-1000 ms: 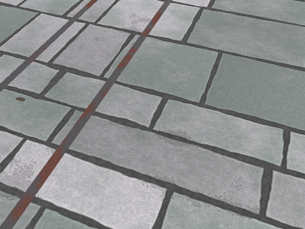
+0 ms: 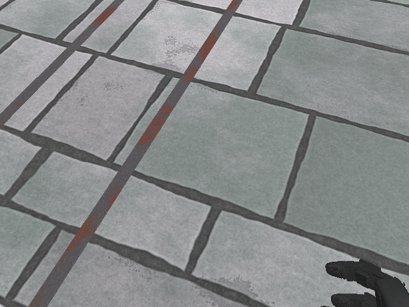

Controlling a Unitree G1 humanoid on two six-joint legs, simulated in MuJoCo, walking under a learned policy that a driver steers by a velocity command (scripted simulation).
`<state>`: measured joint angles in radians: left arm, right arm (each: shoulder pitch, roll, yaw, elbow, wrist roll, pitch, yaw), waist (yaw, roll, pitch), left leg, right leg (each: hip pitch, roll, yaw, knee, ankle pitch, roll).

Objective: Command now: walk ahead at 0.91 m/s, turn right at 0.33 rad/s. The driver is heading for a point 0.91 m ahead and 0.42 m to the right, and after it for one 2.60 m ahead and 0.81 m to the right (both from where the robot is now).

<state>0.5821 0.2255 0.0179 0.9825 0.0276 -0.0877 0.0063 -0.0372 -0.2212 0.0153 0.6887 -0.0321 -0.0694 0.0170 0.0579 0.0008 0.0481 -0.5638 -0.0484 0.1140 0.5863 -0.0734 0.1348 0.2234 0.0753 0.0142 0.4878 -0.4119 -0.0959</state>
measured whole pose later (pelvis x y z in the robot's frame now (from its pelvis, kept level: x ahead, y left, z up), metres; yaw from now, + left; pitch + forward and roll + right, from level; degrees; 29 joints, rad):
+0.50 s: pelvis +0.32 -0.04 +0.00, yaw -21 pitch -1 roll +0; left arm 0.23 0.27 0.07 0.76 0.01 0.01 -0.01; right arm 0.16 -0.23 -0.03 0.77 -0.02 -0.03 -0.03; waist 0.04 0.01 0.13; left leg -0.39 0.00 0.03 1.38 -0.52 -0.04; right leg -0.47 0.17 -0.07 0.62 -0.12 -0.19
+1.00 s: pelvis +0.43 -0.01 +0.04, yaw -49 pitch +1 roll +2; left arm 0.27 0.36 0.11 0.72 0.02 0.05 -0.01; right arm 0.10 -0.34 -0.04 0.70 0.00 0.02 -0.05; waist 0.05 -0.01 0.06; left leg -0.38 -0.10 -0.17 0.63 -0.33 -0.01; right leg -0.27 0.28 0.49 0.41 -0.07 -0.07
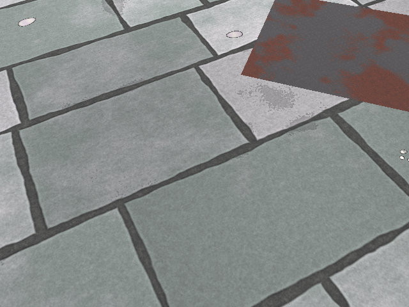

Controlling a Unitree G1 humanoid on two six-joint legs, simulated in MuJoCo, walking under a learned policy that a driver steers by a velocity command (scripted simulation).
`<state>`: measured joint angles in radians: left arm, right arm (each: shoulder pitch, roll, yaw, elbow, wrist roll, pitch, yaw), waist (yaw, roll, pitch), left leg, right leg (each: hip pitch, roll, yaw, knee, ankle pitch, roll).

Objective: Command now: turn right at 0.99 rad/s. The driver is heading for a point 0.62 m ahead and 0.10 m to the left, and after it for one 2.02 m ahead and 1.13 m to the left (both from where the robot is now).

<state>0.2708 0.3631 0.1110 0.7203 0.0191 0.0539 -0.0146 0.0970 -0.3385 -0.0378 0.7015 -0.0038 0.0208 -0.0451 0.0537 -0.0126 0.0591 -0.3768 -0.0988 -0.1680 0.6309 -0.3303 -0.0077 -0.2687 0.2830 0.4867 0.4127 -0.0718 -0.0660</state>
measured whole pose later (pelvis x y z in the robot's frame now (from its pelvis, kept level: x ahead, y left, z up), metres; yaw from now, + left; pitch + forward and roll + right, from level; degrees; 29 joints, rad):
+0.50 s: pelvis +0.09 +0.00 +0.01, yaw -14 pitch +3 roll -1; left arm 0.13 0.32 0.02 0.76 0.03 -0.01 -0.07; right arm 0.46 -0.30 -0.05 0.85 -0.01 -0.05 0.02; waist -0.10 -0.01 -0.05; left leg -0.07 0.00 -0.01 0.28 -0.26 0.03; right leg -0.40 0.01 0.02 0.63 -0.29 -0.01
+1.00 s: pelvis +0.39 -0.06 -0.04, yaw +5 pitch +2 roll -1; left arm 0.48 0.25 0.01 0.94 0.04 -0.08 0.03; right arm 0.04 -0.31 -0.03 0.69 -0.02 -0.01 0.09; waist 0.03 0.03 0.04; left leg -0.68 -0.02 0.18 0.76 -0.11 0.18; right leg 0.29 0.02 -0.30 0.30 -0.47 0.04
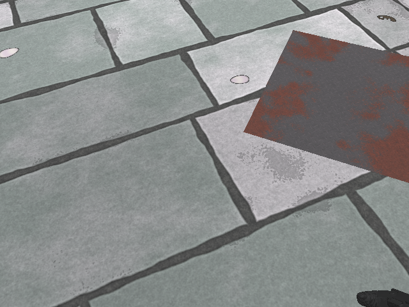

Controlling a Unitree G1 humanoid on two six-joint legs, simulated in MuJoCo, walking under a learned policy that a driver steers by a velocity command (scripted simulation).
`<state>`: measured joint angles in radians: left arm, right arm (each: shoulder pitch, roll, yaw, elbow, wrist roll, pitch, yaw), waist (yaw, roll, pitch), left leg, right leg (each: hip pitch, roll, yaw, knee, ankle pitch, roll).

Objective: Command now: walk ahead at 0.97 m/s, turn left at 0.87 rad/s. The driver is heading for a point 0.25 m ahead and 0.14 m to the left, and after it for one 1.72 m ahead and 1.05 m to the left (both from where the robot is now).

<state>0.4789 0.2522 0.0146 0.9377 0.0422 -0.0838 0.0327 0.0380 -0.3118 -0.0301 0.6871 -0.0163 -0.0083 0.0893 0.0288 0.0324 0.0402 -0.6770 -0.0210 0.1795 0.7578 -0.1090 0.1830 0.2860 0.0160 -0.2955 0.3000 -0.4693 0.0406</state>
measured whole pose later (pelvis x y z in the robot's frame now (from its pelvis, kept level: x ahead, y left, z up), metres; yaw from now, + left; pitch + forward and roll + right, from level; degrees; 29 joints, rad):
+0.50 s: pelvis +0.34 +0.00 +0.01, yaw +31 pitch +0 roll -1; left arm 0.09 0.27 -0.02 0.63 0.03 -0.05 0.05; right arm 0.26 -0.36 -0.10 0.71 -0.02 0.02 -0.01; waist -0.07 0.02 0.12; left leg -0.37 -0.17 -0.11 1.26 -0.52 0.02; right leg -0.50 0.01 -0.02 0.59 -0.09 -0.02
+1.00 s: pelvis +0.37 +0.03 +0.04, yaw +56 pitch +1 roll -2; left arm 0.22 0.32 0.05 0.68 0.02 0.06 0.01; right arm 0.21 -0.29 -0.05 0.60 -0.02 0.06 0.00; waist 0.00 -0.04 0.05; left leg -0.29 -0.06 -0.06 0.53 -0.24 0.06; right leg -0.55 -0.04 -0.03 1.04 -0.37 0.06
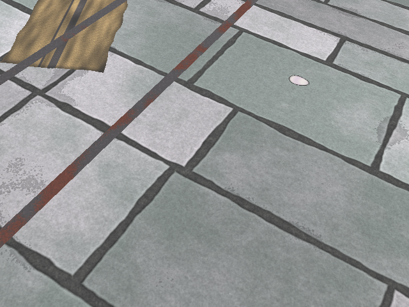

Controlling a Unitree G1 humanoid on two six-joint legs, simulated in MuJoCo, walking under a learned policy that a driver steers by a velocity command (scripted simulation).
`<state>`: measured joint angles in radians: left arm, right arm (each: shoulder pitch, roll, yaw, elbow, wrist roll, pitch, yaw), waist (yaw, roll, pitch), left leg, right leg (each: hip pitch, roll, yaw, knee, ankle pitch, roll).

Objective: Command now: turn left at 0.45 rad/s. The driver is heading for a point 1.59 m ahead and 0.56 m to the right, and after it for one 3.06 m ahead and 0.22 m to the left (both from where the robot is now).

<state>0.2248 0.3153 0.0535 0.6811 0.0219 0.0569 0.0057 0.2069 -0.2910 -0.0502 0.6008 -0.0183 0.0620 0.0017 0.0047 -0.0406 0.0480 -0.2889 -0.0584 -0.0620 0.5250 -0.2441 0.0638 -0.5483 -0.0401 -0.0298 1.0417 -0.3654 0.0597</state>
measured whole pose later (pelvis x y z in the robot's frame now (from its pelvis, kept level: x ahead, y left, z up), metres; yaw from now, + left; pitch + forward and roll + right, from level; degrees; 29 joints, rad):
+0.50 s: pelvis +0.01 -0.02 +0.00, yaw +4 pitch -1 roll +0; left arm 0.19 0.23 0.01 0.74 0.01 0.02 0.01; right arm 0.22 -0.24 -0.02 0.77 -0.02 0.03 0.00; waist 0.00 0.00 0.04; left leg -0.18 -0.04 -0.07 0.48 -0.28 0.01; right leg -0.21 0.01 -0.04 0.49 -0.26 -0.03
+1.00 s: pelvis +0.01 -0.02 +0.01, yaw +4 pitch -2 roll +0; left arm 0.23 0.23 0.02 0.98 0.01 0.01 0.02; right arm 0.23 -0.22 -0.01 1.00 -0.01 0.01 -0.04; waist 0.01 0.00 0.04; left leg -0.13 -0.05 -0.06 0.40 -0.24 0.02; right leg -0.16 0.01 -0.03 0.40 -0.21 -0.02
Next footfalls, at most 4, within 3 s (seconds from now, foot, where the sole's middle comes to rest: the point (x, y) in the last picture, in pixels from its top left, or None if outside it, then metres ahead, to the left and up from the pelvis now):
0.20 right None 0.06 -0.12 -0.77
2.14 right None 0.44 -0.12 -0.77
2.58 left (263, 191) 0.91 -0.24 -0.77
2.94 right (352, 178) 0.99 -0.62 -0.77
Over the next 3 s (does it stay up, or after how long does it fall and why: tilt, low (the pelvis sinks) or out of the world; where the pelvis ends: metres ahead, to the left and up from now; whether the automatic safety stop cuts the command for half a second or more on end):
stays up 0.91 -0.44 -0.02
